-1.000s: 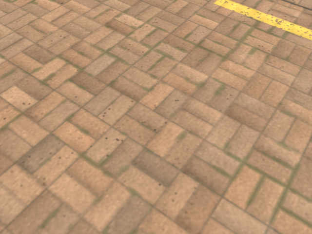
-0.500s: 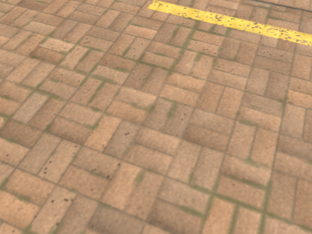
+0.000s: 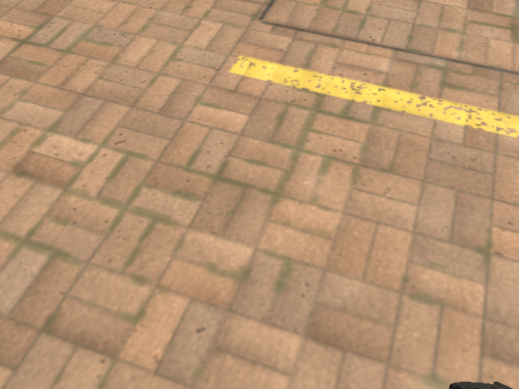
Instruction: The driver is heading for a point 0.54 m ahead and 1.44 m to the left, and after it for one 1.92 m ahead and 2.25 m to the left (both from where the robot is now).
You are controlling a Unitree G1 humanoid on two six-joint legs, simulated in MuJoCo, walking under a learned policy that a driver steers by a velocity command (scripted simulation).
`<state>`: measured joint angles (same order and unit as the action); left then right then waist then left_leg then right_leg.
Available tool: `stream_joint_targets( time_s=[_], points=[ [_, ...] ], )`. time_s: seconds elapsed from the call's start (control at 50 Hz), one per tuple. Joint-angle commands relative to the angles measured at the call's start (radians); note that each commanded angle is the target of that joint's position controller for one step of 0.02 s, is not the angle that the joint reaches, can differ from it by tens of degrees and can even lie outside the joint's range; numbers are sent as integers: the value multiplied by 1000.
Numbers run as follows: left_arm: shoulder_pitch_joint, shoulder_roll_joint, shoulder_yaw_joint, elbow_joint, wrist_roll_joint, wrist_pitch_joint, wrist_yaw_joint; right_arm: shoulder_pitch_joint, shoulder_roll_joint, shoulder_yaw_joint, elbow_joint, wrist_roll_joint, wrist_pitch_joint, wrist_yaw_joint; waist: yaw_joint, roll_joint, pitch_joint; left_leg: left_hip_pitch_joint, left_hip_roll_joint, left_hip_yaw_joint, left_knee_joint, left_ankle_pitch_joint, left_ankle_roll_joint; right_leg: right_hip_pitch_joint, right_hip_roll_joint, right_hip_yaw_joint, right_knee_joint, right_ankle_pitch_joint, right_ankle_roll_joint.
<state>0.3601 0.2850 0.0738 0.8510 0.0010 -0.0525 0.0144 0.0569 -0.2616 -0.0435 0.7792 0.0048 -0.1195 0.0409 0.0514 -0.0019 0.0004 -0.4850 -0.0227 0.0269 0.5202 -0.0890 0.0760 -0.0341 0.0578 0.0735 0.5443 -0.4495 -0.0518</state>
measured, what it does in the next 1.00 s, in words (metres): walks ahead, turning left: right foot, then left foot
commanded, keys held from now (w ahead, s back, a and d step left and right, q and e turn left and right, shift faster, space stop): w+q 1.00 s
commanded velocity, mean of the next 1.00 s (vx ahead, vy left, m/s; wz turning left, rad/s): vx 0.50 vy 0.00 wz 0.51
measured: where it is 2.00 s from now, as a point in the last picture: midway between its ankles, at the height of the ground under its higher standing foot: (121, 248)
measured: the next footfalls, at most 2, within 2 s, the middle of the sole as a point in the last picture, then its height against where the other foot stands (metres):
right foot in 0.48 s outside the picture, level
left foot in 0.98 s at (168, 342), level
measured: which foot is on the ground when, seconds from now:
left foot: down 0.00-0.48, up 0.50-0.96, down 0.98-1.00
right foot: down 0.00-0.00, up 0.02-0.46, down 0.48-0.98, up 1.00-1.00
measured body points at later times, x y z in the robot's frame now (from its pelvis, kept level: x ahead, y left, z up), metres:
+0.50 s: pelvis +0.28 +0.01 +0.00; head +0.30 +0.02 +0.45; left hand +0.46 +0.29 -0.05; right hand +0.36 -0.27 -0.12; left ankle +0.12 +0.09 -0.71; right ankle +0.41 -0.08 -0.73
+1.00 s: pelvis +0.50 +0.13 -0.01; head +0.53 +0.16 +0.44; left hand +0.35 +0.39 -0.13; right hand +0.83 +0.07 -0.07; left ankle +0.55 +0.27 -0.73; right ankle +0.41 -0.08 -0.71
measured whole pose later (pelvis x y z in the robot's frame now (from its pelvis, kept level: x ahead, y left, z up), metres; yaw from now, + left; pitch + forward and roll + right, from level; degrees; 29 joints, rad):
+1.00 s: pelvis +0.50 +0.13 -0.01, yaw +35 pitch +2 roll -2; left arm 0.34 0.31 0.08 0.85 -0.02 -0.05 0.01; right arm 0.06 -0.28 -0.06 0.58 0.02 -0.02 0.05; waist 0.07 0.02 0.04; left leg -0.53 0.01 0.04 0.61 -0.11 0.10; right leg 0.03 -0.09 -0.23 0.53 -0.49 0.05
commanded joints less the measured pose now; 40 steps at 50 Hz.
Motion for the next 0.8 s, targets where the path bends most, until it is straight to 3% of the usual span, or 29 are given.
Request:
stream_joint_targets(
  time_s=[0.02,0.04,0.06,0.08,0.1,0.14,0.18,0.22,0.3,0.38,0.42,0.44,0.46,0.48,0.5,0.52,0.54,0.56,0.58,0.6,0.66,0.74,0.8],
  points=[
    [73,42,-11,-86,7,-45,-7,371,-237,-75,32,18,9,1,-135,302,-360,868,369,-787,-189,-126,319,-626,36,1,729,-71,41],
    [-7,115,2,-112,-17,-66,-17,316,-182,-58,15,27,13,-1,-145,198,-230,797,347,-752,-226,-286,265,-750,-32,68,794,-51,22],
    [-101,123,1,-137,-29,-77,-22,249,-154,-50,-13,13,20,-6,-139,100,-121,656,309,-626,-241,-260,228,-761,-75,48,764,32,13],
    [-145,115,1,-147,-13,-83,-20,204,-139,-44,-25,2,24,-5,-110,18,-39,511,269,-536,-266,-162,211,-734,-105,30,679,87,14],
    [-143,117,10,-151,9,-80,-15,181,-121,-37,-36,-2,23,-8,-80,8,-28,433,238,-483,-281,-62,198,-674,-134,29,598,127,21],
    [-119,94,10,-158,18,-67,-10,175,-127,-37,-46,0,28,-13,-47,56,-32,357,198,-425,-306,59,202,-605,-142,14,508,145,45],
    [-142,77,7,-172,18,-55,-1,197,-152,-46,-46,5,27,-24,-45,68,-29,311,181,-373,-318,137,207,-601,-135,-7,418,192,74],
    [-216,62,1,-197,17,-51,3,227,-175,-55,-42,12,31,-37,-65,63,-14,279,157,-335,-321,156,189,-597,-122,-12,286,312,95],
    [-353,36,-9,-234,6,-61,-10,297,-170,-57,-28,23,49,-53,-116,87,-7,247,111,-308,-289,103,138,-503,-68,-16,53,515,104],
    [-432,62,-3,-266,-7,-78,-27,352,-165,-57,-20,27,69,-60,-133,94,-2,339,143,-408,-209,49,126,-471,-37,7,-58,475,92],
    [-410,85,7,-265,-11,-88,-32,339,-172,-62,-28,24,76,-64,-108,120,-5,376,158,-463,-156,63,114,-418,-33,12,-97,399,71],
    [-354,98,14,-252,-12,-93,-29,319,-168,-62,-37,24,79,-65,-74,133,-21,372,148,-470,-115,96,101,-338,-33,1,-131,393,51],
    [-259,126,29,-231,-4,-97,-22,298,-145,-55,-50,21,78,-62,-24,127,-79,336,105,-443,-19,149,72,-179,-61,5,-153,408,17],
    [-102,178,45,-216,12,-98,-12,274,-97,-37,-76,7,72,-57,51,59,-211,215,54,-369,224,75,37,80,-211,129,-112,391,-52],
    [11,260,65,-188,23,-82,-9,416,-25,-14,-97,23,60,-56,15,-226,-356,-127,-88,-222,542,-363,-33,439,-448,518,-130,305,-219],
    [22,193,54,-176,-2,-72,-15,434,-104,-22,-91,35,56,-57,17,-275,-334,-288,-17,-209,708,-510,-47,429,-510,706,-191,99,-245],
    [-26,119,34,-190,-4,-67,-12,341,-173,-42,-91,34,61,-56,38,-153,-186,-333,27,-210,766,-422,-55,300,-457,569,-218,61,-198],
    [-77,95,23,-194,3,-60,-12,274,-174,-45,-104,24,68,-56,26,-75,-96,-311,61,-174,759,-341,-63,168,-407,425,-240,143,-161],
    [-115,76,15,-187,6,-56,-14,236,-160,-48,-118,14,70,-52,6,-59,-30,-290,84,-163,717,-292,-68,59,-364,334,-272,229,-147],
    [-137,62,8,-181,12,-56,-15,230,-143,-50,-125,15,76,-47,-19,-82,-1,-255,110,-158,687,-262,-67,-15,-331,257,-302,286,-132],
    [-148,81,17,-158,5,-67,-21,225,-87,-40,-147,22,91,-36,-44,-102,17,-224,136,-128,626,-207,-78,-98,-312,123,-371,391,-147],
    [-141,128,32,-125,6,-67,-17,155,-76,-33,-174,16,90,-25,-37,-66,16,-247,147,-118,459,-34,-90,-68,-311,-17,-389,528,-146],
    [-119,150,35,-104,-1,-57,-12,56,-63,-24,-197,17,79,-7,1,-54,36,-200,130,-70,284,108,-76,-53,-290,-117,-384,544,-115]
  ],
)
Velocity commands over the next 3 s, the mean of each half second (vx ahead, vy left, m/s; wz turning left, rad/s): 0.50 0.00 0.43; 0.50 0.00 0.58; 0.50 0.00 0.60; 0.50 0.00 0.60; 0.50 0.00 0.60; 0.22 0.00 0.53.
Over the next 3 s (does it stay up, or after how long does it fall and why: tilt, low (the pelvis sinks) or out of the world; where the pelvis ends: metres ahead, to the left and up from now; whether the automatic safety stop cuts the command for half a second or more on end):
stays up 0.94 0.96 0.01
